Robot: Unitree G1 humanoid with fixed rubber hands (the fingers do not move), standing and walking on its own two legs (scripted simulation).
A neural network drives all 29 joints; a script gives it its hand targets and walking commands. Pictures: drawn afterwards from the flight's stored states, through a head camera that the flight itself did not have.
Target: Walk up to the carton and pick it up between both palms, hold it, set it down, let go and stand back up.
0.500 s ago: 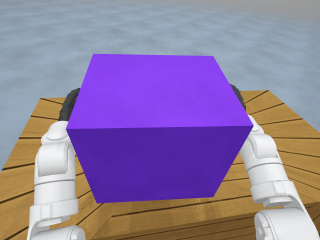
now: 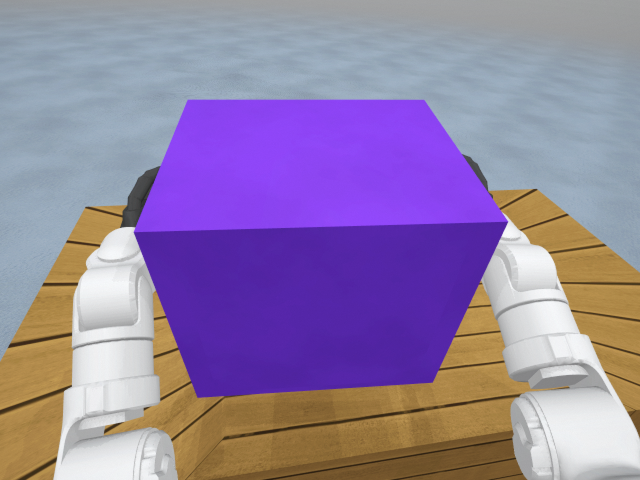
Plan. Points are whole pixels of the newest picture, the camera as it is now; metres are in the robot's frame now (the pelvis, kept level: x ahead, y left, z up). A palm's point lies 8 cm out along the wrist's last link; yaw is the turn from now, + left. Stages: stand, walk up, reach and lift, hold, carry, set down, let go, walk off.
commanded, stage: hold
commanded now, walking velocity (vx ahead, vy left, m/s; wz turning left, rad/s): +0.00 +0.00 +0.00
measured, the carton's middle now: (313, 245) +0.36 +0.01 +0.18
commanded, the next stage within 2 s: set down in 1.44 s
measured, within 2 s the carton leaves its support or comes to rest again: neither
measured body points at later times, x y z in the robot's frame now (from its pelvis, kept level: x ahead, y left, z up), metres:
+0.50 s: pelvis +0.00 +0.01 +0.00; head -0.07 +0.03 +0.44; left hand +0.35 +0.21 +0.21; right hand +0.37 -0.18 +0.23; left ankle +0.03 +0.14 -0.75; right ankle -0.03 -0.12 -0.75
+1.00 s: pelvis +0.00 +0.00 +0.00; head -0.06 +0.03 +0.44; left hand +0.36 +0.21 +0.20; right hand +0.38 -0.18 +0.23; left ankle +0.03 +0.14 -0.75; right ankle -0.03 -0.12 -0.75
